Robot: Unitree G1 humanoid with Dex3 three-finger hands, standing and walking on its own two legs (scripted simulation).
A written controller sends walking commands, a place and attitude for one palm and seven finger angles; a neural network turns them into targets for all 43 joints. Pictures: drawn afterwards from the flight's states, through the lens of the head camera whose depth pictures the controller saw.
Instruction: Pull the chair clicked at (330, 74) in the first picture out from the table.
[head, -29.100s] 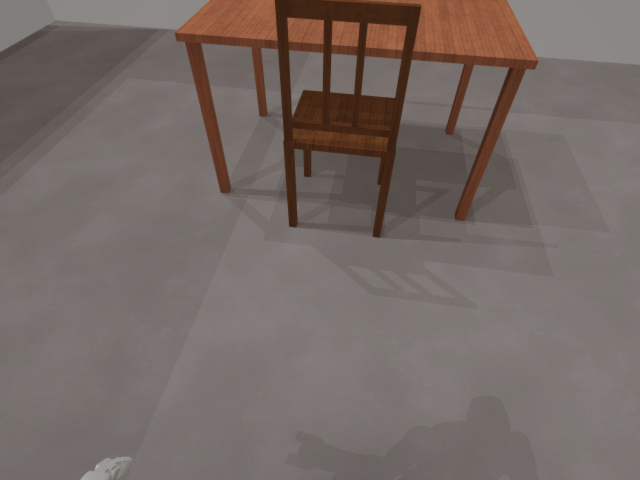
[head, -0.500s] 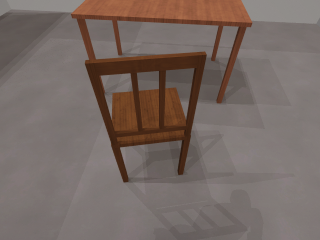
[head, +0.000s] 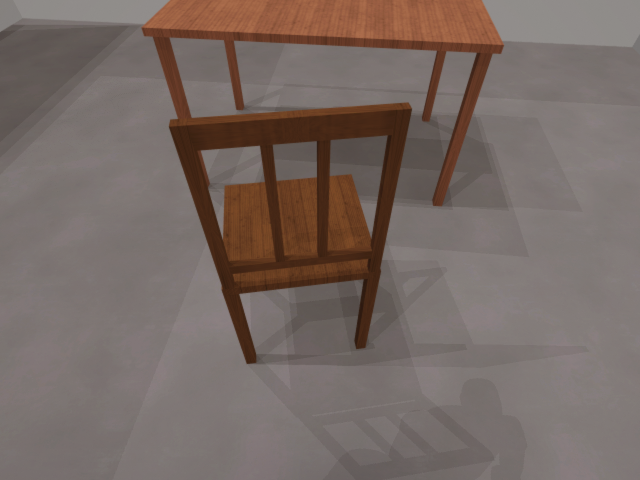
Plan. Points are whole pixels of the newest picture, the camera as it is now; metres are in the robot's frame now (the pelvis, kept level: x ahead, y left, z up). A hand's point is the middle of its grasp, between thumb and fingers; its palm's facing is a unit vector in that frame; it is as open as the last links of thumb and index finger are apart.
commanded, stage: let the arm hang, fingers relaxed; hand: left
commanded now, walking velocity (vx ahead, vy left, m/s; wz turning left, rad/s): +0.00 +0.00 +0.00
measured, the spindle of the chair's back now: (274, 209) +0.62 +0.13 -0.08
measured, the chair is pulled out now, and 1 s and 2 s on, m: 0.63 0.63 0.63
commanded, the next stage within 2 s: look to check the result in 0.04 s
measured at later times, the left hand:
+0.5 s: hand out of the picture +0.00 +0.15 -0.17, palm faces +0.04 -0.98 -0.18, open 7.4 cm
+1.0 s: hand out of the picture +0.00 +0.14 -0.17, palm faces +0.04 -0.98 -0.17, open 7.4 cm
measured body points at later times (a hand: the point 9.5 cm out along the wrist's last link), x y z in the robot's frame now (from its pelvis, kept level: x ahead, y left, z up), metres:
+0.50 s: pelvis +0.01 -0.01 +0.00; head +0.03 -0.02 +0.45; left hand +0.00 +0.20 -0.16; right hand -0.02 -0.21 -0.16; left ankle +0.01 +0.12 -0.74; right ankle +0.02 -0.10 -0.74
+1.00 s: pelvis +0.01 -0.01 +0.00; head +0.02 -0.02 +0.45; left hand +0.00 +0.20 -0.16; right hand -0.02 -0.21 -0.16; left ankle +0.01 +0.12 -0.74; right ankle +0.02 -0.10 -0.74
